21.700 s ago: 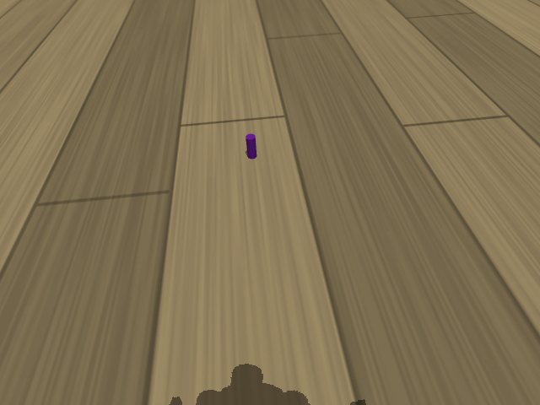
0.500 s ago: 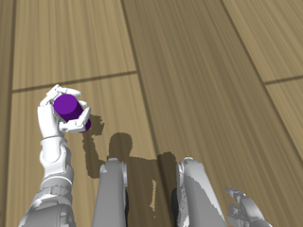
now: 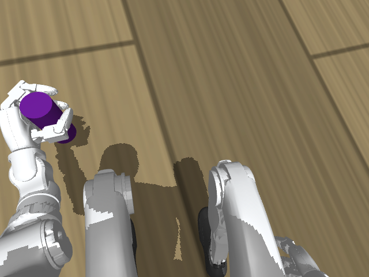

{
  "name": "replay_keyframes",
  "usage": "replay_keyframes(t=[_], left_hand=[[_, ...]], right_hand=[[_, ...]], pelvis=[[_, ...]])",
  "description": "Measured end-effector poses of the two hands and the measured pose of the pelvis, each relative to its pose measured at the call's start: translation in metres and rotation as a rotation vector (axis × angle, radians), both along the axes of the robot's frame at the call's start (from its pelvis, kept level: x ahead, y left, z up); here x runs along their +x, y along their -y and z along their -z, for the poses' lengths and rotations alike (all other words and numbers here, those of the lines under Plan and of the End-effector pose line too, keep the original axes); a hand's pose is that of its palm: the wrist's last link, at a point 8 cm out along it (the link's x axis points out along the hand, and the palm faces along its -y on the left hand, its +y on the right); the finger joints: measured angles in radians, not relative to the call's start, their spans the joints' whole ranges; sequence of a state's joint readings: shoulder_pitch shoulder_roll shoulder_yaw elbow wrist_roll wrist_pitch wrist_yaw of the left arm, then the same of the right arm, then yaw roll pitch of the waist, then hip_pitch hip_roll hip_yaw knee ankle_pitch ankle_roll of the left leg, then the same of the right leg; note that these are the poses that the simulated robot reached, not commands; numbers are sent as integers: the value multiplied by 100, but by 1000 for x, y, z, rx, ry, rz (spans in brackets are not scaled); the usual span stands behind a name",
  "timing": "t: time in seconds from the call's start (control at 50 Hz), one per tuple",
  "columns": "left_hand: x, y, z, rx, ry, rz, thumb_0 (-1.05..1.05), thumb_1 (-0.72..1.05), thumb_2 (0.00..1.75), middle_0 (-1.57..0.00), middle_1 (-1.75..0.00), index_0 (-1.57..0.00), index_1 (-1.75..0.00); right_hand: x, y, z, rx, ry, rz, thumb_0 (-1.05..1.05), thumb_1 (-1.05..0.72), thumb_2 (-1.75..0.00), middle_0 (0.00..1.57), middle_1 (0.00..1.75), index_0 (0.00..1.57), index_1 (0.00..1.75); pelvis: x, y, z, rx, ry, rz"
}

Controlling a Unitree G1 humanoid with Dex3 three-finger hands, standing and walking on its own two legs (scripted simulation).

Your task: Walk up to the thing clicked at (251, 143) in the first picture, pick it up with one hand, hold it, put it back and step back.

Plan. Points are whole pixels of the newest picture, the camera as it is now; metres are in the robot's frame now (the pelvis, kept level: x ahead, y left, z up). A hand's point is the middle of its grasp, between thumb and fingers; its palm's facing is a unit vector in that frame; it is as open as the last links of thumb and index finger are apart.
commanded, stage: crouch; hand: left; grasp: from the side
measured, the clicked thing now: (52, 120) +0.44 +0.27 -0.08
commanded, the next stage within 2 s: lower in 0.58 s
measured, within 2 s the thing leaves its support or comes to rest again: neither
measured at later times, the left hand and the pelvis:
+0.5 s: hand (61, 123) +0.45 +0.27 -0.12, palm faces +0.26 -0.97 -0.01, open 7.3 cm; pelvis +0.00 +0.01 -0.04, yaw -4 degrees
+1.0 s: hand (70, 128) +0.46 +0.27 -0.18, palm faces +0.27 -0.96 +0.01, open 7.3 cm; pelvis +0.00 +0.01 -0.06, yaw -7 degrees
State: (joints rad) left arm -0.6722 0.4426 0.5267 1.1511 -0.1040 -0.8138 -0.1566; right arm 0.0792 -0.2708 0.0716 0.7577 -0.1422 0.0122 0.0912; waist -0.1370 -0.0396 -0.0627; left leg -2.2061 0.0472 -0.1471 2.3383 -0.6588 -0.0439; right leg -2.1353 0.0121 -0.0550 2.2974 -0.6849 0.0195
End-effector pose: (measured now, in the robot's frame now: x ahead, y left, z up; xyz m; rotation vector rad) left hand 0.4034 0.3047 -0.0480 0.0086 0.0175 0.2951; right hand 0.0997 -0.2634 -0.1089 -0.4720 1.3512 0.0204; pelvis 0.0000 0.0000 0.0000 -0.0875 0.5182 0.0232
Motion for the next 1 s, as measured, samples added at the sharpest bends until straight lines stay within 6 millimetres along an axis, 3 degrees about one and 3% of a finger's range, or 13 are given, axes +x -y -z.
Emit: replay_keyframes(t=[0.32, 0.78, 1.0], left_hand=[[10, -9, 52, -8, -11, 21, 3, -4, 110, -91, -105, -86, -107], [17, -11, 94, -6, -10, 32, 3, -5, 110, -92, -104, -86, -107], [18, -9, 130, -30, -42, 18, 3, -5, 110, -92, -104, -87, -106]], right_hand=[[9, 2, 22, -52, -9, -79, 0, -90, -90, 20, 30, 20, 30], [12, 4, 18, -116, -35, -174, 0, -91, -90, 20, 30, 20, 30], [12, 1, 6, -174, -46, -266, 0, -92, -90, 21, 30, 20, 30]], pelvis=[[2, -4, 36, -37, 54, 30], [0, -9, 54, -84, 124, 54], [-3, -13, 61, -115, 179, 72]])
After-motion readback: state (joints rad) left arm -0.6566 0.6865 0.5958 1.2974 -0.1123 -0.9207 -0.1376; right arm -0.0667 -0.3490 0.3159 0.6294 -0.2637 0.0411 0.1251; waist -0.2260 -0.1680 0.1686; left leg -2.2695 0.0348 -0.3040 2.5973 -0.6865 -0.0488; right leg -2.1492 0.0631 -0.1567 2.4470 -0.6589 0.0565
